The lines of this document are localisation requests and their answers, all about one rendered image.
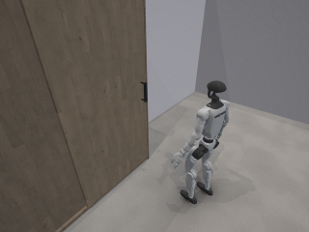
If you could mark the right robot upper arm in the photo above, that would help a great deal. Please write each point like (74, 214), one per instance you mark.
(226, 116)

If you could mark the left robot shin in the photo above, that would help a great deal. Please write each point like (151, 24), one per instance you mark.
(190, 183)

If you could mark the left robot upper arm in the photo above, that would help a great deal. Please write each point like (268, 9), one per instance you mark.
(201, 116)

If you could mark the wardrobe door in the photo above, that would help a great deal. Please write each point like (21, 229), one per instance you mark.
(92, 54)
(39, 189)

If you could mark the left robot hand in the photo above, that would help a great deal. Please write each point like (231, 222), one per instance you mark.
(177, 158)

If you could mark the robot right forearm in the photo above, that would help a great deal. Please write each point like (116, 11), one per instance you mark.
(223, 126)

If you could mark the left robot foot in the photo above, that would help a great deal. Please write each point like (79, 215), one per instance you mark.
(185, 194)

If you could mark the robot left forearm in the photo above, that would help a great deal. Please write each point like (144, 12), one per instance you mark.
(188, 145)

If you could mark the right robot hand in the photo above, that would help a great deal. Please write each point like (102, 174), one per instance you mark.
(218, 136)

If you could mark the handle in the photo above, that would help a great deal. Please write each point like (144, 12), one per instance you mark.
(145, 91)

